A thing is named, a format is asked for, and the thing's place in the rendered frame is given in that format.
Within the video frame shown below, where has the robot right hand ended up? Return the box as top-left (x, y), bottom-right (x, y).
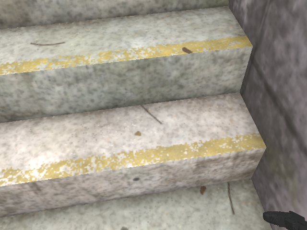
top-left (263, 211), bottom-right (307, 230)

